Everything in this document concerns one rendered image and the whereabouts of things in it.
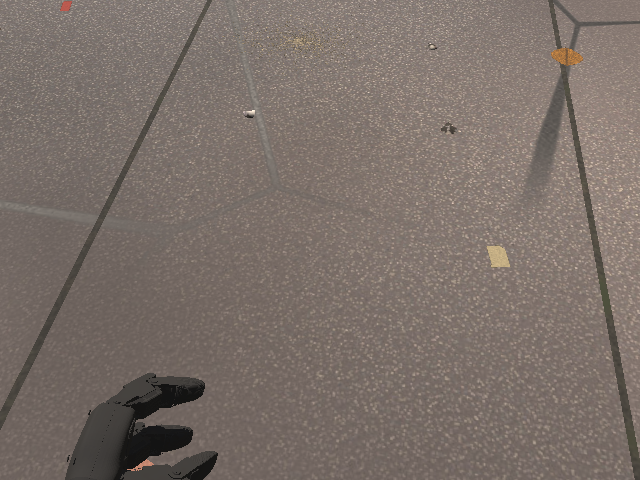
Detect robot left hand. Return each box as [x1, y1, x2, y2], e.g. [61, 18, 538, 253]
[65, 373, 218, 480]

